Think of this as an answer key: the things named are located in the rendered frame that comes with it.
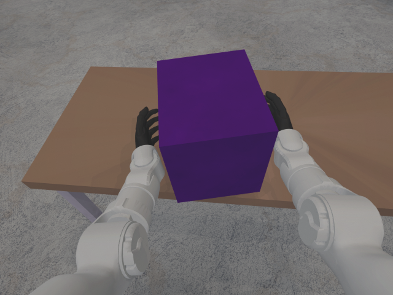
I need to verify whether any right robot hand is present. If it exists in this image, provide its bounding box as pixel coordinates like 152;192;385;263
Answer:
264;91;293;131

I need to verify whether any table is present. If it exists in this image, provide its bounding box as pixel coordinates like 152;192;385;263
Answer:
22;66;393;223

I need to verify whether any carton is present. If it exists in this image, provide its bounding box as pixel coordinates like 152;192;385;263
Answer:
157;49;279;203

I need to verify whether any left robot hand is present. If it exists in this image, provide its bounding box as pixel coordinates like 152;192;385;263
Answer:
135;107;159;148

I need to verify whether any right robot upper arm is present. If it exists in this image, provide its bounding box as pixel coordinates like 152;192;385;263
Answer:
298;194;393;295

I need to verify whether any robot left forearm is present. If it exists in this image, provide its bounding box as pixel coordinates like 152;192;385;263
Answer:
76;145;165;265

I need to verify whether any robot right forearm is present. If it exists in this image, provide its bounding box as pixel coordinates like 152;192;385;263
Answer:
273;129;384;242

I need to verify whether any left robot upper arm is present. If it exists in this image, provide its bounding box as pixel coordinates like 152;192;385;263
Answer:
29;220;150;295

